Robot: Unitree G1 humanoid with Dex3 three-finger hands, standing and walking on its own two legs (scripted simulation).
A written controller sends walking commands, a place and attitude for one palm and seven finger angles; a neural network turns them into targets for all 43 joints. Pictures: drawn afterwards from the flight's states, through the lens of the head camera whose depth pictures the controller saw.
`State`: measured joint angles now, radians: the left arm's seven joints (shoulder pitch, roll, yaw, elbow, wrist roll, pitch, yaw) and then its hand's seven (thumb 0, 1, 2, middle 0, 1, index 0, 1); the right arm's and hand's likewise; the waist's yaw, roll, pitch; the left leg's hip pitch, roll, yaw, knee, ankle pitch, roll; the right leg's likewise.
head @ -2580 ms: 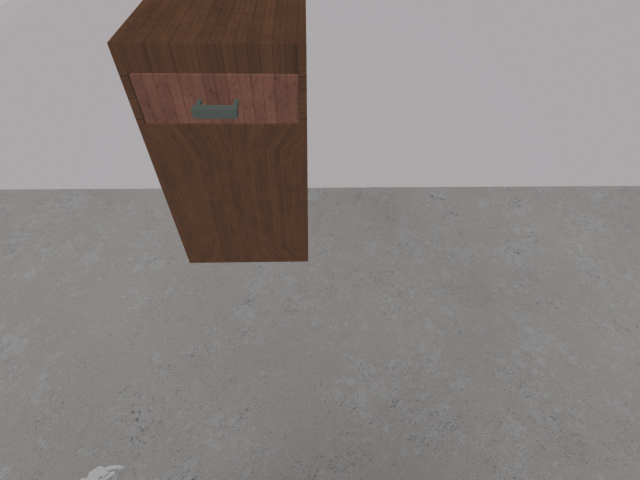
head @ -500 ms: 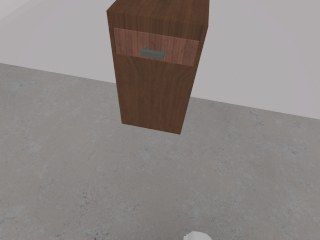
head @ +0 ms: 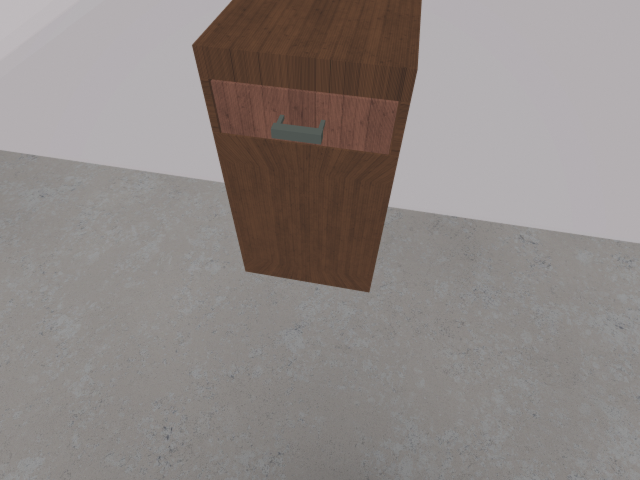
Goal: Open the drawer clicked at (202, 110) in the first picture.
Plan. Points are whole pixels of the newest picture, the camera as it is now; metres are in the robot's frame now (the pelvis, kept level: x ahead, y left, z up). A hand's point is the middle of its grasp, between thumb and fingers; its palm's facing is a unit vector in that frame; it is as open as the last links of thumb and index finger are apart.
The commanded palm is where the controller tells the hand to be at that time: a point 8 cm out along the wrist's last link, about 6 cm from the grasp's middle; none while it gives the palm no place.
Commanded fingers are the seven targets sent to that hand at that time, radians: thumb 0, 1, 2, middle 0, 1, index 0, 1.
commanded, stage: take the last steps up to it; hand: left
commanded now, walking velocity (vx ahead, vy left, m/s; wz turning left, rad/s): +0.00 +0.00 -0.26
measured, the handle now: (299, 127) +0.84 +0.10 -0.06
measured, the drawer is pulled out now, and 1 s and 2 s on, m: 0.00 0.00 0.00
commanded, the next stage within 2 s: come to a stop and stand still in 0.92 s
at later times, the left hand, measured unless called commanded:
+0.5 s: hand out of the picture +0.13 +0.16 -0.16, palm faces -0.06 -0.98 -0.21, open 7.4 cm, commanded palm none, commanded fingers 0.00 0.90 0.90 -0.20 -0.30 -0.20 -0.30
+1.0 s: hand (211, 422) +0.22 +0.19 -0.18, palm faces -0.05 -0.99 -0.16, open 7.4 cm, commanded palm none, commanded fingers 0.00 0.90 0.90 -0.20 -0.30 -0.20 -0.30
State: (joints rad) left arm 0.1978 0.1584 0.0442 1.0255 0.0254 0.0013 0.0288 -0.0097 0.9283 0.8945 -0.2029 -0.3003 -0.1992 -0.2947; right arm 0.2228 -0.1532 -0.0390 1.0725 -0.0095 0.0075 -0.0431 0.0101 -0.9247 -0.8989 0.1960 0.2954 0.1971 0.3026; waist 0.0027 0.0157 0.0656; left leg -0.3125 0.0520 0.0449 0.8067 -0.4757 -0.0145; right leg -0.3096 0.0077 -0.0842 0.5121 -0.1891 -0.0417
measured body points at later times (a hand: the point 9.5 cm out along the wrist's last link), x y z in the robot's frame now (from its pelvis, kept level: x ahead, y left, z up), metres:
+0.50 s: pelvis +0.07 -0.01 +0.00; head +0.07 -0.03 +0.45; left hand +0.13 +0.21 -0.15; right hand -0.02 -0.23 -0.17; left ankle +0.02 +0.12 -0.70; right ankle +0.06 -0.11 -0.73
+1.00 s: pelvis +0.22 +0.01 +0.00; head +0.24 +0.02 +0.45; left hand +0.23 +0.24 -0.16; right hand +0.24 -0.22 -0.14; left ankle +0.27 +0.11 -0.73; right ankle +0.18 -0.10 -0.66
